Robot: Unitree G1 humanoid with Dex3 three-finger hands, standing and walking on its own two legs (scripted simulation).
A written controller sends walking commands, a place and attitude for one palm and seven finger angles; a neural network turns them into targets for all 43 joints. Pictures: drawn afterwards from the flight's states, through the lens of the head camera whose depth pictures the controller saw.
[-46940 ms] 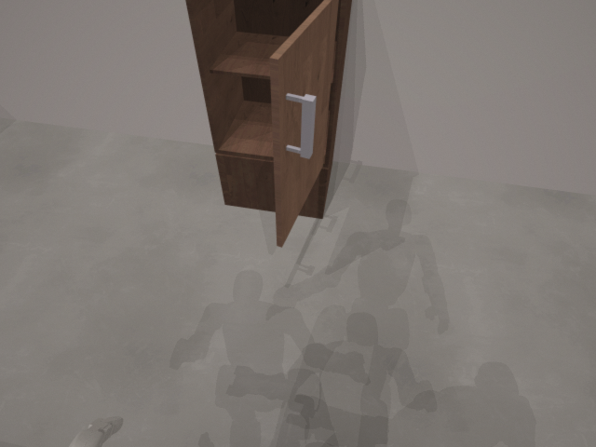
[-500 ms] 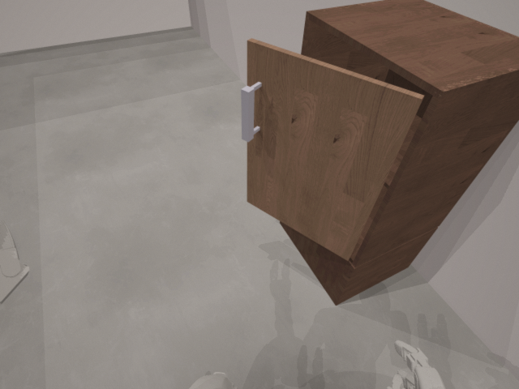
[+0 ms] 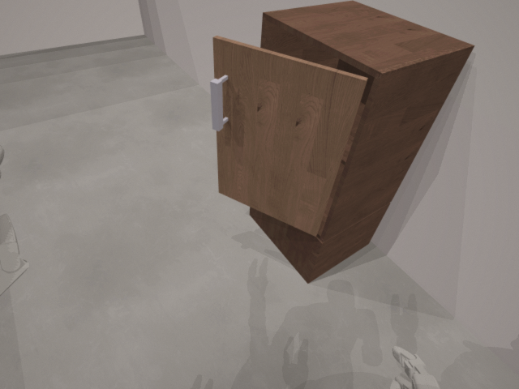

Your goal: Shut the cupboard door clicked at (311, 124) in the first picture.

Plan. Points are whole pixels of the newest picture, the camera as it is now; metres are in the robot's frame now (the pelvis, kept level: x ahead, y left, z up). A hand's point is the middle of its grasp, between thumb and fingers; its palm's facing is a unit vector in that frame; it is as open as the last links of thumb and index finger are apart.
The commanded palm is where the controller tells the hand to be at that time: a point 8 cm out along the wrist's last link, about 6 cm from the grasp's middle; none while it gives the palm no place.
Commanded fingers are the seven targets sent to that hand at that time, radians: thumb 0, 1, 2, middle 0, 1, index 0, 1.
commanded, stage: stop stepping back and stand still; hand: left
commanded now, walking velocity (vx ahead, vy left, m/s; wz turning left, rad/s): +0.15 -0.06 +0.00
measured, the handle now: (221, 103) +0.88 +0.13 +0.00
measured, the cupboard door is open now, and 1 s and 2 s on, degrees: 27 27 27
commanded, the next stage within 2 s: let the arm hang, fingers relaxed in 1.12 s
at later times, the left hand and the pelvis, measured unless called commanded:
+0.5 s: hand out of the picture +0.14 +0.30 +0.19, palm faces +0.53 -0.77 -0.35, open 7.4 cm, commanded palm +0.09 +0.32 +0.19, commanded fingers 0.00 0.90 0.90 -0.20 -0.30 -0.20 -0.30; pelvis -0.06 +0.02 +0.00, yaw -2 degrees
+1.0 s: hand (27, 272) +0.20 +0.26 +0.17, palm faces +0.38 -0.76 -0.53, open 7.4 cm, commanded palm +0.14 +0.29 +0.19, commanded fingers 0.00 0.90 0.90 -0.20 -0.30 -0.20 -0.30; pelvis -0.02 +0.00 +0.01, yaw -4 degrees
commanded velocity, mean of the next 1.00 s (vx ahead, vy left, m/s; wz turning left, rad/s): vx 0.05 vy -0.02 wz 0.00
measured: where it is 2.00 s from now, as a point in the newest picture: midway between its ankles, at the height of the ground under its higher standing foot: outside the picture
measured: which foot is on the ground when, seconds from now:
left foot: down 0.00-0.30, up 0.32-0.46, down 0.48-1.00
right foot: down 0.00-0.48, up 0.50-0.70, down 0.72-1.00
